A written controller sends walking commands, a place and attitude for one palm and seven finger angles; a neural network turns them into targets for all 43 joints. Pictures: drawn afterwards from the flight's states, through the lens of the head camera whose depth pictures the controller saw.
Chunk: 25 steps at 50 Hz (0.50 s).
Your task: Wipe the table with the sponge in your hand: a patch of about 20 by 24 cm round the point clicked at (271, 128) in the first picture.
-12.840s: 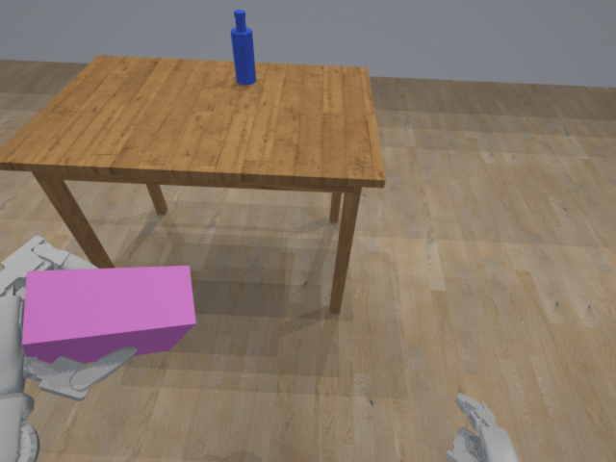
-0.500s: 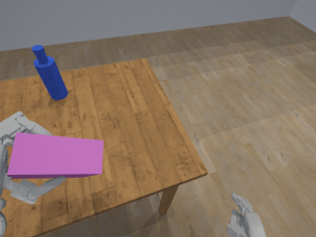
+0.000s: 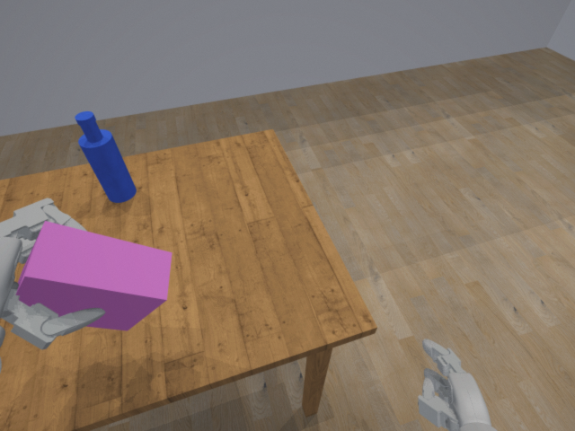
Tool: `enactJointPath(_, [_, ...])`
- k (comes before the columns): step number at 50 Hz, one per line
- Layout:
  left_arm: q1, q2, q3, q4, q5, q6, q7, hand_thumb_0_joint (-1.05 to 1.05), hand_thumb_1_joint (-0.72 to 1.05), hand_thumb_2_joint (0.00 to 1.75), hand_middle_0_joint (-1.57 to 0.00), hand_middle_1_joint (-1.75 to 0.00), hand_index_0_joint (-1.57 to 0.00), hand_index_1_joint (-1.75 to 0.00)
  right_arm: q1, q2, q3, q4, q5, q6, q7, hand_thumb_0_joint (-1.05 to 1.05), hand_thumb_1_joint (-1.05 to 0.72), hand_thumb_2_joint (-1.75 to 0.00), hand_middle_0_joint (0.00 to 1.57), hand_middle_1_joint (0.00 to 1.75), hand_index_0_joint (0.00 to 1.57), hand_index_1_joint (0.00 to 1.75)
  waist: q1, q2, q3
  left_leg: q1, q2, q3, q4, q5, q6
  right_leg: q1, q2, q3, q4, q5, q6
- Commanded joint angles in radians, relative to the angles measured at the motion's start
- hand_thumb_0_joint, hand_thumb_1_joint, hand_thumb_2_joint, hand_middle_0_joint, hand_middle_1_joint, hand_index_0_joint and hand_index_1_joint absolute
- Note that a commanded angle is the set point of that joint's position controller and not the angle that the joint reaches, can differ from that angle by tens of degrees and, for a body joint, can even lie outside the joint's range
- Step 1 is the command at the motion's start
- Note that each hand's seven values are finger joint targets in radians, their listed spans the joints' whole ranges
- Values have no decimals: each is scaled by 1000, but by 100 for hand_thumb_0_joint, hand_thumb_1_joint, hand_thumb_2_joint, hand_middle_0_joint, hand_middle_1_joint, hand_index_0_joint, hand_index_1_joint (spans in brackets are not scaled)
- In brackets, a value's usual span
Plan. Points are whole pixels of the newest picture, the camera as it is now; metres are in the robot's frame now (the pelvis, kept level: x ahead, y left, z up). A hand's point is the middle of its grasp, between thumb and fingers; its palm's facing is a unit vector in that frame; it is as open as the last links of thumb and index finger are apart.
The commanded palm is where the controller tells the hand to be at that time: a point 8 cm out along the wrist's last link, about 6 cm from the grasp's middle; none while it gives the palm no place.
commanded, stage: turn the palm down, sponge in hand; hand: left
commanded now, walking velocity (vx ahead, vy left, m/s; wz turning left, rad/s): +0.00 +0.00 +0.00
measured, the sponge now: (112, 287) +0.24 +0.23 +0.12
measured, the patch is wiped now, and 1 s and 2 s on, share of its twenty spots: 0.00 0.00 0.00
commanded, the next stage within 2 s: move the sponge above the wiping area in 1.96 s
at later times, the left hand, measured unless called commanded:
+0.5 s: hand (86, 304) +0.20 +0.24 +0.15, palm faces +0.18 -0.53 -0.83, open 10.1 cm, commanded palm +0.17 +0.28 +0.18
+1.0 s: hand (60, 292) +0.22 +0.28 +0.13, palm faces +0.19 -0.27 -0.94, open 10.1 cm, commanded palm +0.19 +0.28 +0.18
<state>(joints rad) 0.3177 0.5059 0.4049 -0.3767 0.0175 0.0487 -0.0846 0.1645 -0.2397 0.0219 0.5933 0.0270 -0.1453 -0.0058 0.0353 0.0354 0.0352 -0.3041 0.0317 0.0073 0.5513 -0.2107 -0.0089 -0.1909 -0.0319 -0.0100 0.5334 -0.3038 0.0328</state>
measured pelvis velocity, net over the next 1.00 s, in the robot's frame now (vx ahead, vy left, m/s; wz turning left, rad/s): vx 0.01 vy -0.01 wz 0.03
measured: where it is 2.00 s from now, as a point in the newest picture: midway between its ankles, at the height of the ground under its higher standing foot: outside the picture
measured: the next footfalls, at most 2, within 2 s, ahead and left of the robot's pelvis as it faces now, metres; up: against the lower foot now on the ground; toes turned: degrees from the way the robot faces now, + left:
none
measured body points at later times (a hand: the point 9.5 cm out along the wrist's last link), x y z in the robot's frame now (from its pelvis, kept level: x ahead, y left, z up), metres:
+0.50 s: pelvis +0.00 -0.03 -0.01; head +0.01 -0.06 +0.44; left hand +0.19 +0.26 +0.19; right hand +0.21 -0.26 -0.10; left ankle +0.05 +0.12 -0.73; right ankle -0.01 -0.14 -0.73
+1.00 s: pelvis +0.01 -0.01 -0.01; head +0.01 -0.04 +0.44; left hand +0.21 +0.29 +0.19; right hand +0.23 -0.22 -0.09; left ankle +0.05 +0.12 -0.73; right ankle -0.01 -0.14 -0.73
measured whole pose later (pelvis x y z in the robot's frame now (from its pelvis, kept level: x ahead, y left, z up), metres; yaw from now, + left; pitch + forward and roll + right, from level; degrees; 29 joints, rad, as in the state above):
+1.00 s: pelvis +0.01 -0.01 -0.01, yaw +1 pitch +0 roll -1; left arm 0.36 0.60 0.20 -0.40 0.53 0.14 0.05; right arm 0.14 -0.23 0.00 0.58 0.05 -0.01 -0.08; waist 0.08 0.10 -0.02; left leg -0.37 0.03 -0.02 0.63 -0.26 -0.02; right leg -0.24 -0.03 -0.04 0.60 -0.36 0.02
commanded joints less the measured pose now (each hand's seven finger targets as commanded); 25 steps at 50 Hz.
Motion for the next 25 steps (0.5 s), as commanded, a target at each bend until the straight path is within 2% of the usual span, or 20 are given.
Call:
enactJointPath(1, [-77,255,156,-307,19,-189,36,0,10,130,-120,-160,-120,-160,-137,-117,-59,-162,-33,-55,-23,0,-90,-90,20,30,20,30,24,1,-158,126,-31,3,-45,20,13,-119,63,-95,-41,82,-36])
enactJointPath(2, [-107,273,180,-322,23,-228,60,0,10,130,-120,-160,-120,-160,-134,-110,-62,-150,-40,-56,-29,0,-90,-90,20,30,20,30,23,23,-181,131,-35,4,-27,30,11,-126,61,-93,-32,76,-35])
enactJointPath(3, [-144,356,245,-354,40,-248,92,0,10,130,-120,-160,-120,-160,-126,-117,-70,-137,-38,-51,-29,0,-90,-90,20,30,20,30,28,77,-202,130,-36,7,-19,-9,7,-139,64,-83,-26,40,-38])
enactJointPath(4, [-157,269,176,-358,55,-269,112,0,10,130,-120,-160,-120,-160,-132,-85,-61,-144,-41,-56,-28,0,-90,-90,20,30,20,30,29,117,-208,131,-43,8,-4,15,7,-143,53,-90,-21,49,-43])
enactJointPath(5, [-123,284,205,-277,59,-273,136,0,10,130,-120,-160,-120,-160,-107,-94,-70,-114,-39,-54,-31,0,-90,-90,20,30,20,30,17,114,-177,117,-36,5,6,5,3,-164,51,-90,-20,48,-39])
enactJointPath(7, [-130,281,188,-232,76,-256,150,0,10,130,-120,-160,-120,-160,-104,-104,-79,-97,-36,-41,-39,0,-90,-90,20,30,20,30,14,121,-186,104,-36,13,19,32,5,-168,39,-81,-21,68,-37])
enactJointPath(8, [-112,304,195,-179,88,-222,146,0,10,130,-120,-160,-120,-160,-98,-114,-80,-94,-28,-33,-40,0,-90,-90,20,30,20,30,12,116,-156,88,-39,13,19,-4,6,-184,42,-76,-29,41,-40])
enactJointPath(9, [-127,229,109,-174,89,-201,128,0,10,130,-120,-160,-120,-160,-113,-102,-71,-110,-25,-30,-45,0,-90,-90,20,30,20,30,8,96,-140,78,-42,13,15,-6,10,-186,30,-81,-35,46,-36])
enactJointPath(10, [-120,276,130,-119,97,-174,114,0,10,130,-120,-160,-120,-160,-96,-115,-74,-100,-21,-24,-56,0,-90,-90,20,30,20,30,11,77,-117,64,-37,13,9,-17,11,-188,30,-73,-47,38,-32])
enactJointPath(11, [-127,260,87,-111,104,-149,89,0,10,130,-120,-160,-120,-160,-105,-114,-69,-111,-19,-19,-66,0,-90,-90,20,30,20,30,12,59,-117,64,-42,16,7,-18,16,-184,24,-67,-55,34,-28])
enactJointPath(13, [-133,302,92,-91,120,-105,47,0,10,130,-120,-160,-120,-160,-121,-121,-67,-120,-6,-18,-79,0,-90,-90,20,30,20,30,17,41,-116,79,-46,24,9,-25,21,-186,28,-51,-73,19,-27])
enactJointPath(14, [-153,256,36,-129,126,-107,25,0,10,130,-120,-160,-120,-160,-130,-106,-57,-140,-8,-19,-84,0,-90,-90,20,30,20,30,16,16,-130,86,-47,17,13,6,27,-171,23,-57,-71,55,-26])
enactJointPath(17, [-130,320,85,-169,144,-142,1,0,10,130,-120,-160,-120,-160,-121,-110,-65,-144,-17,-17,-97,0,-90,-90,20,30,20,30,29,-29,-166,99,-46,13,27,54,33,-144,21,-53,-61,105,-20])
enactJointPath(18, [-119,376,139,-178,153,-149,8,0,10,130,-120,-160,-120,-160,-138,-111,-67,-142,-10,-20,-94,0,-90,-90,20,30,20,30,40,14,-159,104,-48,22,36,47,28,-148,27,-35,-70,84,-25])
enactJointPath(19, [-133,317,100,-212,157,-173,14,0,10,130,-120,-160,-120,-160,-137,-92,-61,-154,-14,-21,-91,0,-90,-90,20,30,20,30,36,3,-172,103,-51,18,44,70,31,-141,22,-50,-60,115,-26])
enactJointPath(20, [-104,352,150,-195,161,-193,32,0,10,130,-120,-160,-120,-160,-114,-101,-72,-143,-18,-22,-90,0,-90,-90,20,30,20,30,40,5,-181,97,-45,18,53,82,26,-141,23,-51,-51,128,-25])
enactJointPath(22, [-66,351,166,-214,170,-211,63,0,10,130,-120,-160,-120,-160,-107,-103,-79,-149,-21,-14,-85,0,-90,-90,20,30,20,30,48,30,-197,87,-45,20,61,95,24,-144,16,-53,-37,141,-24])
enactJointPath(23, [-43,396,215,-183,188,-194,88,0,10,130,-120,-160,-120,-160,-109,-108,-82,-143,-15,-11,-79,0,-90,-90,20,30,20,30,58,58,-169,73,-46,25,64,81,18,-153,24,-47,-41,116,-32])
enactJointPath(24, [-43,314,148,-199,189,-189,101,0,10,130,-120,-160,-120,-160,-108,-95,-77,-159,-13,-8,-75,0,-90,-90,20,30,20,30,52,39,-185,63,-45,24,64,91,21,-145,14,-58,-27,143,-29])
enactJointPath(25, [-13,345,178,-170,198,-175,118,0,10,130,-120,-160,-120,-160,-86,-110,-88,-152,-12,0,-76,0,-90,-90,20,30,20,30,53,24,-179,51,-36,26,64,95,19,-146,14,-55,-24,151,-27])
